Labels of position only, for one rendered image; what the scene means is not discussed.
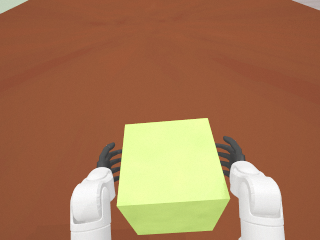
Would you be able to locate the right robot forearm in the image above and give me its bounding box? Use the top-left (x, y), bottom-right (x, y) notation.
top-left (229, 161), bottom-right (285, 240)

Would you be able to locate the right robot hand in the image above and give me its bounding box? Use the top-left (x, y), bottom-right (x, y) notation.
top-left (215, 136), bottom-right (246, 177)

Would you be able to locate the carton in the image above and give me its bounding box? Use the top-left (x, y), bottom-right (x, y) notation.
top-left (116, 118), bottom-right (230, 235)

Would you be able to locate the left robot hand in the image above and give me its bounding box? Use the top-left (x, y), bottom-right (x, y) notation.
top-left (96, 142), bottom-right (123, 182)

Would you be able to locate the left robot forearm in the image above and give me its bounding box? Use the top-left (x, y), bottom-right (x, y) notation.
top-left (70, 167), bottom-right (116, 240)

